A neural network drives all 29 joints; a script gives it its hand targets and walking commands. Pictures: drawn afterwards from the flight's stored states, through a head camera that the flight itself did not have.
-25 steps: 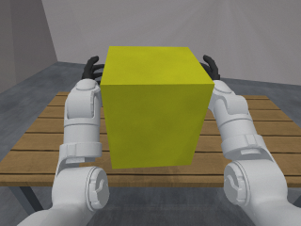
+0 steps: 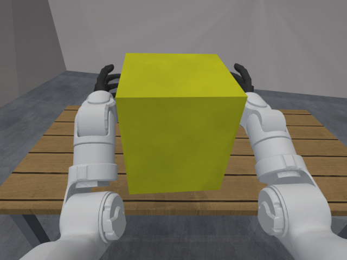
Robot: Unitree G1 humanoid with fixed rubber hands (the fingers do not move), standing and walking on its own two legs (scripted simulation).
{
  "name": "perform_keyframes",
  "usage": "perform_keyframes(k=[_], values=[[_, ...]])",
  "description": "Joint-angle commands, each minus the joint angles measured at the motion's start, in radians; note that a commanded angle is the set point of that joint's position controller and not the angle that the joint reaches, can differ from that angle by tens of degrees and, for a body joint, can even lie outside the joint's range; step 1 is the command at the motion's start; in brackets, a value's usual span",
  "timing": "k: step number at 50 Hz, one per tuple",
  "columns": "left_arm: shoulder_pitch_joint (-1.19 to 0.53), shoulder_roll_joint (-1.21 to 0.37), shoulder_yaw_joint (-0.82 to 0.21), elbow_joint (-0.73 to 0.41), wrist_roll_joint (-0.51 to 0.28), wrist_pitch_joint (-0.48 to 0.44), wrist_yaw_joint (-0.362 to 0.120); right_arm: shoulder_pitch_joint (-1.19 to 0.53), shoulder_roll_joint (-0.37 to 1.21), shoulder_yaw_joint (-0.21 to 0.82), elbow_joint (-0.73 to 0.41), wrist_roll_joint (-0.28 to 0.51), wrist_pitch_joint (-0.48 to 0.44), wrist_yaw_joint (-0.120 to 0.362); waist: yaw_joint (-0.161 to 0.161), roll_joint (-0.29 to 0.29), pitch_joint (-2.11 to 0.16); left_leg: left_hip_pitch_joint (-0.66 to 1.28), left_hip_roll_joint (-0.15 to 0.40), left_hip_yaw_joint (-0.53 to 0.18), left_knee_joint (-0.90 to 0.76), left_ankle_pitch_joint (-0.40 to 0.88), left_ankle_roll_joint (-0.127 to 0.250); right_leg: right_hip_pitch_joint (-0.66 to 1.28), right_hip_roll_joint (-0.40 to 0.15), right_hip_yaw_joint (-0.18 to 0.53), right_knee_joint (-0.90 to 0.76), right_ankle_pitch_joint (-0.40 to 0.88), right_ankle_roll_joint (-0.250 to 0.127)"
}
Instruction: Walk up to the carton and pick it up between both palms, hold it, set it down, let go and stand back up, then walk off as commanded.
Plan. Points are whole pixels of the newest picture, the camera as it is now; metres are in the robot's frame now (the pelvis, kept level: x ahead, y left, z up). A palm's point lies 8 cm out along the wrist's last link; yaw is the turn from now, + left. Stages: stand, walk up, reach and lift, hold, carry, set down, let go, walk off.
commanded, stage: set down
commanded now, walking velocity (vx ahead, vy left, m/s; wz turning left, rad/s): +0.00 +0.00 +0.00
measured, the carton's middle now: (173, 122) +0.37 +0.00 +0.21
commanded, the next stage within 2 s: none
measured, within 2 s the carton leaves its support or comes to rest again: neither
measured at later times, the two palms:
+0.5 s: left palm (112, 100) +0.41 +0.14 +0.25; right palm (238, 103) +0.40 -0.16 +0.24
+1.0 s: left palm (105, 117) +0.42 +0.16 +0.20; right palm (226, 118) +0.40 -0.14 +0.20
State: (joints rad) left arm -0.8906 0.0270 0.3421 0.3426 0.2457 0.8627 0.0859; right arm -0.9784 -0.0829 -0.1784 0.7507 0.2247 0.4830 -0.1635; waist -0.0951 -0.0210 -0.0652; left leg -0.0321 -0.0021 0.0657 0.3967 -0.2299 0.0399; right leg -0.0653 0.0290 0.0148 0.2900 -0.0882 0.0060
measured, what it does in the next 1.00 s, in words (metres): stands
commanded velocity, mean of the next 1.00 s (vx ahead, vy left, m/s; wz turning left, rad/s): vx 0.00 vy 0.00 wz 0.00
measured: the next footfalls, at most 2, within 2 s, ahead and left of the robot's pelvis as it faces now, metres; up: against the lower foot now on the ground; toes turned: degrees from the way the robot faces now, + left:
none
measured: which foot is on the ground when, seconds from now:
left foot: down 0.00-1.00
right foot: down 0.00-1.00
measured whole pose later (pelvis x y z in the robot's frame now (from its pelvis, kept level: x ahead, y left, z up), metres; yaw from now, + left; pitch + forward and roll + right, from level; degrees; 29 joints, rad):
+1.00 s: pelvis +0.03 +0.02 +0.00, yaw +0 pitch -9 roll -3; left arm -0.72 -0.04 0.34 0.32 0.27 0.55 0.05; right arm -0.76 -0.05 -0.10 0.72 0.16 0.12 -0.15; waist -0.10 -0.06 0.04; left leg 0.03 0.00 0.07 0.39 -0.28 0.04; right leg 0.03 0.03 0.01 0.23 -0.11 0.01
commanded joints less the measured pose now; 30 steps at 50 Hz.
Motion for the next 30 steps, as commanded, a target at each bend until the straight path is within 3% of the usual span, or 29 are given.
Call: perform_keyframes(k=[1,6,12,15,18,23,28,30], values=[[-0.857,-0.603,-0.449,-0.130,-0.182,-0.076,-0.170,-0.907,0.638,0.378,-0.344,0.224,-0.016,0.085,0.023,0.054,-0.382,-0.107,-0.008,-0.102,-0.108,0.140,-0.051,0.251,0.031,-0.029,0.019,0.075,-0.006],[-0.865,-0.584,-0.412,-0.097,-0.157,-0.131,-0.184,-0.932,0.622,0.335,-0.296,0.166,-0.087,0.097,0.028,0.063,-0.366,-0.097,-0.008,-0.101,-0.120,0.101,-0.062,0.241,0.028,-0.048,-0.004,0.037,-0.011],[-0.765,-0.516,-0.289,0.054,-0.039,-0.237,-0.232,-0.791,0.578,0.228,-0.117,-0.012,-0.246,0.119,0.017,0.043,-0.228,-0.116,-0.004,-0.081,-0.189,-0.066,-0.063,0.242,0.008,-0.085,-0.031,-0.095,-0.008],[-0.724,-0.499,-0.261,0.083,-0.009,-0.278,-0.249,-0.735,0.566,0.200,-0.079,-0.060,-0.312,0.128,0.019,0.030,-0.183,-0.131,-0.001,-0.069,-0.221,-0.086,-0.054,0.267,0.005,-0.103,-0.028,-0.109,0.004],[-0.708,-0.499,-0.275,0.067,-0.013,-0.308,-0.247,-0.724,0.572,0.213,-0.090,-0.070,-0.362,0.129,0.025,0.024,-0.203,-0.083,-0.011,-0.054,-0.203,0.004,-0.059,0.269,0.005,-0.110,-0.031,-0.067,0.007],[-0.634,-0.520,-0.344,0.008,-0.032,-0.336,-0.235,-0.670,0.572,0.286,-0.155,-0.051,-0.408,0.114,0.020,0.033,-0.269,0.052,-0.020,-0.048,-0.131,0.264,-0.076,0.280,0.017,-0.119,-0.033,0.085,0.007],[-0.588,-0.598,-0.508,-0.132,-0.118,-0.368,-0.210,-0.648,0.614,0.426,-0.340,0.005,-0.453,0.087,-0.001,0.027,-0.446,0.204,-0.022,-0.066,-0.026,0.576,-0.107,0.318,0.037,-0.119,-0.014,0.338,0.013],[-0.568,-0.620,-0.571,-0.184,-0.148,-0.373,-0.201,-0.627,0.623,0.467,-0.416,0.019,-0.459,0.074,-0.018,0.025,-0.500,0.237,-0.025,-0.072,0.006,0.642,-0.117,0.336,0.040,-0.114,-0.006,0.428,0.015]])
